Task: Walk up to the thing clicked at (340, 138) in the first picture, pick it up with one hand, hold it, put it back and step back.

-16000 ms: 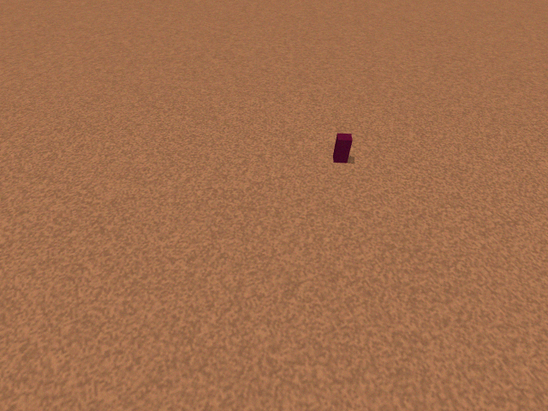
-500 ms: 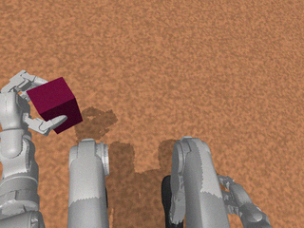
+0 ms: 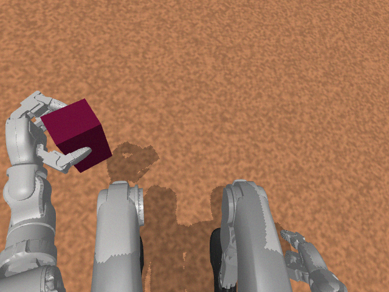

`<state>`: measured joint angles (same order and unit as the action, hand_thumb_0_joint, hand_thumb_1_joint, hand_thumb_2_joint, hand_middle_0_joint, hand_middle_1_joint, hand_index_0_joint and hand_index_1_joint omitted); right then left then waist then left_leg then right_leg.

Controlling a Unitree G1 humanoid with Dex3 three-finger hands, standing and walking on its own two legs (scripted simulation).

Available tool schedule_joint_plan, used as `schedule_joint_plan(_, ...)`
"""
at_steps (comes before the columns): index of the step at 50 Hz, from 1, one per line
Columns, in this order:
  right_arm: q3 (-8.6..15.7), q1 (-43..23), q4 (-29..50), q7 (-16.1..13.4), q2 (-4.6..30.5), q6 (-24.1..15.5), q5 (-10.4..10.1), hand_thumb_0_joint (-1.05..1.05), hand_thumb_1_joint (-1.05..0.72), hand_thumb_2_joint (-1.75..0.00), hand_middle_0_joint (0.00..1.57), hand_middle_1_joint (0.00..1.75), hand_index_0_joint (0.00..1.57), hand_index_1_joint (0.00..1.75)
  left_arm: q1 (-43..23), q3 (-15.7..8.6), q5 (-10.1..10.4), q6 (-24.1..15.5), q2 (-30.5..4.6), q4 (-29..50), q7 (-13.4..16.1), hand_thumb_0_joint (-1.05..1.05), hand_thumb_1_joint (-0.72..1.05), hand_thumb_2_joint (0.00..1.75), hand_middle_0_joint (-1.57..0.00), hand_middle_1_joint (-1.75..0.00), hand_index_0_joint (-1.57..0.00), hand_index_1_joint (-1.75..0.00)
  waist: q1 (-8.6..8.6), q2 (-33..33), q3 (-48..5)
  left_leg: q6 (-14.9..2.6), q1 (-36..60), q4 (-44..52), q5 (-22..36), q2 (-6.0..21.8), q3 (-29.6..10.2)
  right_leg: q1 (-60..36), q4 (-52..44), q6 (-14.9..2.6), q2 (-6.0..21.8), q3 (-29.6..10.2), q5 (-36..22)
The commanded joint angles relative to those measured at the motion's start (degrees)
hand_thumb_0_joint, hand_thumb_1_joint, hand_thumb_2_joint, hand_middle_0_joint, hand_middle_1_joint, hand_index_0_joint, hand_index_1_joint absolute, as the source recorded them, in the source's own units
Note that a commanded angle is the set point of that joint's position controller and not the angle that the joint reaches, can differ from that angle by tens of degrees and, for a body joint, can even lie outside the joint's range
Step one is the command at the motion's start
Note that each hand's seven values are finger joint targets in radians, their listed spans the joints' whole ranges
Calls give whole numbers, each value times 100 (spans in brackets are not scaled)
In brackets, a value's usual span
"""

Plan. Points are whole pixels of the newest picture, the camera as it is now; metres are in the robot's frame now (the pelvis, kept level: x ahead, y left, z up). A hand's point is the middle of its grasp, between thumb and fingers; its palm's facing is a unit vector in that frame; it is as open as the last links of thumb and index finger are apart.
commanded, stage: settle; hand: left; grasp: from the side
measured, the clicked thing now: (82, 139) +0.41 +0.23 -0.06
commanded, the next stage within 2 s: lift in 0.08 s
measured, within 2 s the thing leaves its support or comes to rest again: neither
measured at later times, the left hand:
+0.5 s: hand (58, 125) +0.40 +0.24 +0.01, palm faces +0.17 -0.98 -0.05, open 10.2 cm
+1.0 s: hand (9, 80) +0.39 +0.23 +0.17, palm faces +0.19 -0.98 -0.05, open 10.1 cm
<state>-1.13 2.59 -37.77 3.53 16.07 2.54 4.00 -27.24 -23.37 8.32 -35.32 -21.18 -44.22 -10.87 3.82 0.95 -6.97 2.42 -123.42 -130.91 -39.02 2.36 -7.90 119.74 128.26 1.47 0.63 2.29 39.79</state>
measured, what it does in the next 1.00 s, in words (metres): rises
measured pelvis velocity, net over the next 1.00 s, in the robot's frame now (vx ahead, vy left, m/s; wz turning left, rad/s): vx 0.02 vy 0.00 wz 0.05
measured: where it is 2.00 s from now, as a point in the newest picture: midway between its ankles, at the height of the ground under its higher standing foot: (178, 281)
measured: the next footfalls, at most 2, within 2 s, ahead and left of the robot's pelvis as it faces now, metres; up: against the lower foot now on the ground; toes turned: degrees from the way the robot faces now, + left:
none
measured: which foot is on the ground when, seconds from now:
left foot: down 0.00-1.00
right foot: down 0.00-1.00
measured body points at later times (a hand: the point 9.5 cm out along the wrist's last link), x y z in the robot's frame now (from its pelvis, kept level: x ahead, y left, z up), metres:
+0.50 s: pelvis +0.00 +0.00 +0.03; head +0.19 +0.04 +0.43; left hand +0.39 +0.30 +0.02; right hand +0.16 -0.26 -0.10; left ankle +0.09 +0.14 -0.34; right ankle +0.10 -0.13 -0.34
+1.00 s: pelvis +0.02 +0.00 +0.14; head +0.19 +0.03 +0.56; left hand +0.37 +0.28 +0.17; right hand +0.22 -0.24 +0.02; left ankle +0.09 +0.14 -0.34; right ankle +0.10 -0.13 -0.34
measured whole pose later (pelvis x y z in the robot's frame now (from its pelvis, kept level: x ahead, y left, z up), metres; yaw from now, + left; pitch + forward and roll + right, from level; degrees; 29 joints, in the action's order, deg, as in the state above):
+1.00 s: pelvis +0.02 +0.00 +0.14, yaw +3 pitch +31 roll -4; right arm 1.2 5.1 -33.6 -0.7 14.7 0.7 -1.6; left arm -12.8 -15.4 11.6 -20.0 -15.8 -16.9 -6.4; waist 1.1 -1.4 -10.7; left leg 1.8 -98.1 -104.9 -37.8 3.1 -4.7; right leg 95.0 103.0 1.2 1.5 2.1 38.6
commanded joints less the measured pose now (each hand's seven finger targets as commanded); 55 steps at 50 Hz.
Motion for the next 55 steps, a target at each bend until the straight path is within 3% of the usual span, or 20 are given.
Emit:
schedule_joint_plan(1,420,508,401,-107,1124,-160,-23,0,-91,-90,20,30,20,30,-1349,-161,128,-410,-1013,1068,-14,0,-3,132,-139,-152,-140,-154,21,-809,-3429,-345,2573,1662,462,-127,522,-1719,-1498,-370,-189,329,-742)
schedule_joint_plan(7,430,567,374,-117,1111,-171,-14,0,-91,-90,20,30,20,30,-1421,-326,90,-447,-1182,1003,-6,0,-2,131,-137,-150,-138,-151,-31,-724,-3491,-350,2634,1723,471,-124,534,-1804,-1579,-363,-184,312,-711)
schedule_joint_plan(9,414,581,350,-108,1098,-183,-5,0,-94,-90,20,30,20,30,-1621,-215,141,-468,-1023,1080,-41,0,0,123,-141,-153,-145,-151,56,-794,-3495,-345,2613,1692,451,-132,532,-1760,-1548,-371,-181,306,-725)
schedule_joint_plan(13,442,640,399,-125,1097,-183,-41,0,-94,-90,20,30,20,30,-1375,-354,142,-433,-1232,1079,-103,0,-6,123,-139,-153,-143,-151,-99,-727,-3720,-359,2704,1775,595,-148,580,-2033,-1654,-364,-172,264,-797)
schedule_joint_plan(14,444,598,419,-129,1109,-183,-61,0,-94,-90,20,30,20,30,-1230,-202,184,-392,-1004,927,-163,0,-6,123,-137,-151,-141,-149,-33,-703,-3637,-364,2750,1812,608,-150,579,-2021,-1680,-361,-163,269,-822)
schedule_joint_plan(17,470,613,443,-171,1112,-216,-104,0,-93,-90,20,30,20,30,-1330,-320,247,-334,-1170,1210,-188,0,-7,122,-136,-151,-140,-149,-90,-682,-3643,-375,2728,1887,461,-139,603,-2085,-1836,-354,-163,213,-684)
schedule_joint_plan(19,468,583,526,-176,1085,-225,-136,0,-93,-90,20,30,20,30,-1148,-177,288,-273,-964,1212,-221,0,-7,120,-133,-148,-137,-146,-31,-658,-3632,-381,2736,1972,402,-147,592,-2183,-1932,-348,-151,214,-634)
schedule_joint_plan(23,500,632,595,-227,1072,-236,-207,0,-93,-90,20,30,20,30,-1211,-230,356,-167,-1108,1917,-182,0,-3,120,-132,-147,-137,-145,-101,-697,-3876,-383,2949,2166,447,-148,578,-2433,-2129,-345,-135,151,-661)
schedule_joint_plan(25,520,563,680,-260,1067,-263,-262,0,-92,-90,20,30,20,30,-674,-101,372,-13,-864,1619,-185,0,-3,120,-131,-146,-135,-144,-73,-468,-3636,-402,2953,2290,396,-134,565,-2442,-2285,-333,-136,138,-596)
schedule_joint_plan(28,520,602,719,-303,1026,-275,-309,0,-92,-89,20,30,20,30,-989,-185,413,48,-1078,2369,-112,0,-1,119,-132,-147,-137,-144,-155,-735,-3795,-375,3226,2534,340,-130,524,-2523,-2420,-361,-129,127,-568)
schedule_joint_plan(32,534,573,799,-343,982,-320,-388,0,-92,-89,20,30,20,30,-509,90,496,263,-683,2406,-87,0,2,121,-132,-147,-136,-145,-68,-578,-3628,-385,3414,2776,426,-124,488,-2697,-2690,-347,-120,120,-678)
schedule_joint_plan(33,539,604,825,-358,962,-328,-392,0,-91,-89,20,30,20,30,-660,-25,483,271,-911,2855,-51,0,1,121,-132,-147,-137,-145,-139,-630,-3742,-381,3475,2842,420,-119,504,-2875,-2795,-337,-113,72,-659)
schedule_joint_plan(35,560,636,842,-378,932,-326,-425,0,-91,-89,20,30,20,30,-478,61,444,408,-887,3015,7,0,0,120,-132,-147,-136,-144,-186,-601,-3779,-375,3712,3017,455,-116,514,-3083,-3017,-329,-104,19,-647)
schedule_joint_plan(39,572,550,931,-422,931,-376,-519,0,-91,-89,20,30,20,30,47,319,547,721,-399,2922,104,0,2,120,-131,-146,-135,-143,-111,-495,-3459,-361,4070,3360,521,-106,420,-3148,-3254,-330,-94,92,-792)
schedule_joint_plan(43,580,646,956,-469,820,-378,-537,0,-91,-89,20,30,20,30,-191,320,460,863,-709,4074,328,0,-4,120,-131,-146,-136,-144,-215,-668,-3738,-352,4580,3677,840,-100,488,-3865,-3690,-305,-70,-50,-1048)
schedule_joint_plan(44,577,598,990,-478,798,-390,-553,0,-91,-89,20,30,20,30,306,352,473,967,-541,3801,366,0,-4,120,-130,-146,-135,-143,-211,-536,-3561,-358,4657,3781,888,-93,475,-3945,-3808,-287,-71,-46,-1083)
schedule_joint_plan(47,588,620,1029,-507,768,-415,-586,0,-91,-89,20,30,20,30,655,481,445,1156,-310,3798,489,0,-3,118,-127,-143,-131,-141,-179,-370,-3557,-370,5006,4023,1125,-87,443,-4265,-4020,-278,-83,7,-1352)
schedule_joint_plan(50,588,679,1067,-557,731,-400,-596,0,-91,-89,20,30,20,30,648,412,368,1279,-621,4597,641,0,-4,118,-128,-144,-133,-142,-300,-590,-3728,-349,5640,4391,1421,-88,463,-4725,-4364,-278,-77,-15,-1601)
schedule_joint_plan(52,544,730,1060,-564,644,-422,-595,0,-91,-89,20,30,20,30,993,732,347,1403,-230,4508,697,0,0,118,-128,-144,-133,-142,-133,-510,-3436,-335,5722,4650,1405,-95,413,-4929,-4560,-261,-85,38,-1643)
schedule_joint_plan(55,489,682,1082,-605,591,-462,-628,0,-91,-89,20,30,20,30,951,728,395,1486,-166,4410,816,0,1,117,-127,-143,-132,-140,-73,-364,-3076,-354,5874,5003,1274,-103,399,-5266,-4933,-248,-99,35,-1573)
